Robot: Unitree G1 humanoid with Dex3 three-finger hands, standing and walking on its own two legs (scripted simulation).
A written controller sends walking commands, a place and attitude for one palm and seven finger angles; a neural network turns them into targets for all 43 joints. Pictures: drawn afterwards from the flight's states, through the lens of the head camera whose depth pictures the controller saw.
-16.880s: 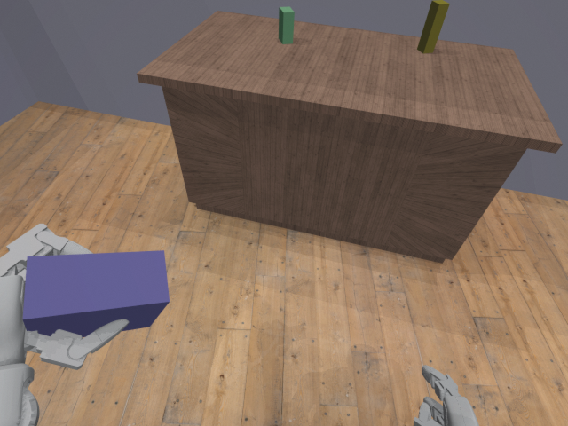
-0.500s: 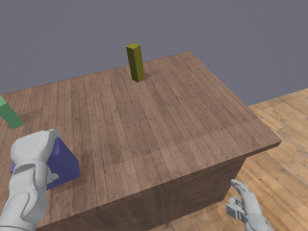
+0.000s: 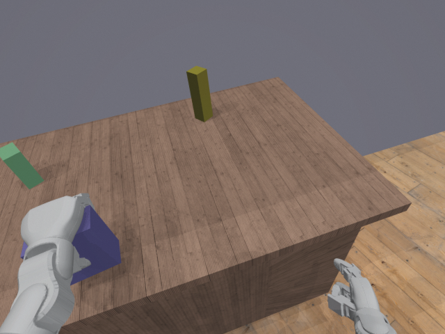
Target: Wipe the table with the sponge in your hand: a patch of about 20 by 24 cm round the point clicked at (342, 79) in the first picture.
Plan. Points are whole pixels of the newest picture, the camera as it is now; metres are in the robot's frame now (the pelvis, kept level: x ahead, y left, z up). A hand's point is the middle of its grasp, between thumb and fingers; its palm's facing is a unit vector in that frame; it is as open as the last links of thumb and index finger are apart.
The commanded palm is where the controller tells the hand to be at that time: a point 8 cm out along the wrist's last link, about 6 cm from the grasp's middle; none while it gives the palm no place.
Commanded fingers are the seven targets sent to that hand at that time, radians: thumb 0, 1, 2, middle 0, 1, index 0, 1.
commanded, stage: move the sponge above the wiping area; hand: left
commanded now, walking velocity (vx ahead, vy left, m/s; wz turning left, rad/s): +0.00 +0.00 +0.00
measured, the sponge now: (82, 252) +0.22 +0.32 +0.03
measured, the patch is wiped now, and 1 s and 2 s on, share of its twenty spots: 0.00 0.00 0.00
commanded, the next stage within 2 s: none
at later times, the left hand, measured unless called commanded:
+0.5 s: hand (86, 244) +0.22 +0.29 +0.06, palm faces -0.08 -0.13 -0.99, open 9.6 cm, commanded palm +0.21 +0.29 +0.15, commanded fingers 0.00 0.10 1.30 -1.20 -1.60 -1.20 -1.60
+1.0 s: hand (94, 242) +0.23 +0.28 +0.06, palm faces -0.06 -0.11 -0.99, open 9.6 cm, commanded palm +0.21 +0.29 +0.15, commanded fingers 0.00 0.10 1.30 -1.20 -1.60 -1.20 -1.60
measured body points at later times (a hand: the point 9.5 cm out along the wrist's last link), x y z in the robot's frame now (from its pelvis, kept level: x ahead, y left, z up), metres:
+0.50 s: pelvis +0.00 +0.00 +0.00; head -0.01 -0.04 +0.45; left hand +0.22 +0.30 +0.12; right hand +0.24 -0.21 -0.08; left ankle +0.02 +0.10 -0.74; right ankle +0.00 -0.10 -0.74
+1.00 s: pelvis +0.00 -0.01 +0.00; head +0.00 -0.04 +0.45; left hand +0.23 +0.28 +0.12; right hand +0.25 -0.22 -0.08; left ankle +0.02 +0.10 -0.74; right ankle +0.00 -0.10 -0.74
